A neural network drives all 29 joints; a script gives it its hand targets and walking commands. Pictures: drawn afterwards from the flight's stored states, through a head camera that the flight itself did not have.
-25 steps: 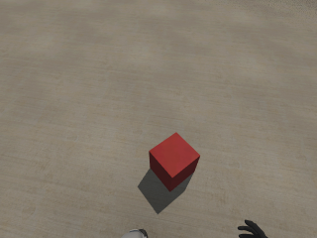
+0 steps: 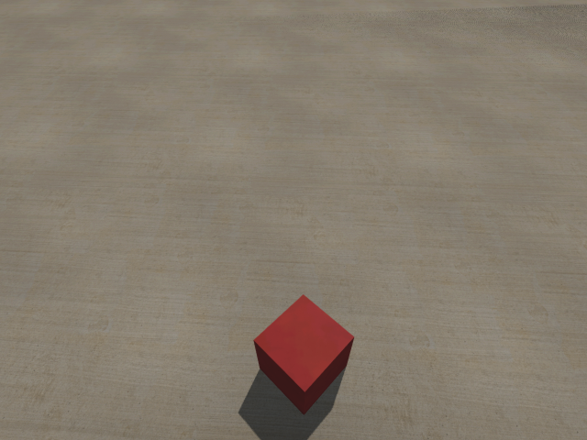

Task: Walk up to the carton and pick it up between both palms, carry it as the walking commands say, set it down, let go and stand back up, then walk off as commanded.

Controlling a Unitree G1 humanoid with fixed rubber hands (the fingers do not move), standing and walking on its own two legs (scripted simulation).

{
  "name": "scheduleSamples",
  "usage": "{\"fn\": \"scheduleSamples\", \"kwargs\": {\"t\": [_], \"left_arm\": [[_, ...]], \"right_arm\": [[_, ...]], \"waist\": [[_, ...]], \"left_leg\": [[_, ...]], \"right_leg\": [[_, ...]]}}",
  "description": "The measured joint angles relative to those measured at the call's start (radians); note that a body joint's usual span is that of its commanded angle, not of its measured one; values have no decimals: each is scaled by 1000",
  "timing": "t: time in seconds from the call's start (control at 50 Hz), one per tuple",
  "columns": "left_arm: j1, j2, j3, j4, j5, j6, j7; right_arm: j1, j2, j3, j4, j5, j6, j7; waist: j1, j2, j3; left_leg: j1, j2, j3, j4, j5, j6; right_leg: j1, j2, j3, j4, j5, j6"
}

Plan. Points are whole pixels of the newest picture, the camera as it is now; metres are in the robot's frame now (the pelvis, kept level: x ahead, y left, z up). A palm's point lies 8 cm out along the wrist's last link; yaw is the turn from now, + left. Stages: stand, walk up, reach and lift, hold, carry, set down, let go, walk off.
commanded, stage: walk up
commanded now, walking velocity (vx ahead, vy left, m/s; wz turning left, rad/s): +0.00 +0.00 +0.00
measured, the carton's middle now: (303, 353) +0.51 -0.04 -0.66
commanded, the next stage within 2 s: none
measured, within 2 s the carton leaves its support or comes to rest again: neither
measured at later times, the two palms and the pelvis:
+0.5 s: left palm out of the picture +0.02 +0.20 -0.14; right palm out of the picture +0.01 -0.24 -0.15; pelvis +0.02 -0.02 +0.00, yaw -1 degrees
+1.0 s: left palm out of the picture +0.08 +0.25 -0.15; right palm out of the picture +0.01 -0.24 -0.14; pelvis -0.01 +0.01 -0.01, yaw -16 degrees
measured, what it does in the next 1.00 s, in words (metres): stands, turning right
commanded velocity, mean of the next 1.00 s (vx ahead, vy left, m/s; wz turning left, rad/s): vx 0.00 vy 0.02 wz -0.27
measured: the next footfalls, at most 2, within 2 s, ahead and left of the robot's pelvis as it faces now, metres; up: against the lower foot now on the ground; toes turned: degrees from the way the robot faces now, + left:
right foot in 1.16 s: -0.01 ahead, -0.08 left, +0.00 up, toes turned -28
left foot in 1.54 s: +0.18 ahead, +0.25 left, +0.00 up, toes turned -30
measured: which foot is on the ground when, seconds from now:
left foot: down 0.00-1.00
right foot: down 0.00-0.96, up 0.98-1.00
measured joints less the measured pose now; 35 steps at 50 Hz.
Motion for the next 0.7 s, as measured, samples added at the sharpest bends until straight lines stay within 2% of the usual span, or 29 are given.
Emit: {"fn": "scheduleSamples", "kwargs": {"t": [0.08,0.16,0.44,0.6,0.7], "left_arm": [[-23,-43,-6,30,-3,-12,15],[-23,-61,-10,50,-6,-2,23],[56,-54,-7,118,-3,-1,30],[133,-36,17,59,2,21,19],[129,-15,24,20,8,41,11]], "right_arm": [[-8,-17,16,10,18,29,-9],[-26,-5,25,17,20,36,-13],[-80,14,35,77,17,26,-22],[-112,-20,4,10,-15,41,-34],[-104,-42,-12,-26,-14,64,-51]], "waist": [[8,74,20],[3,90,17],[44,72,5],[43,40,19],[73,22,53]], "left_leg": [[5,27,-39,53,-42,-26],[41,36,-50,3,-29,-37],[82,46,-54,-56,-5,-51],[-42,79,2,128,-92,-45],[-51,94,57,222,-148,-40]], "right_leg": [[37,36,-17,-4,-69,-20],[72,51,-30,-44,-61,-30],[109,65,-39,-90,-50,-41],[-33,87,25,53,-84,-41],[-94,84,58,200,-176,-48]]}}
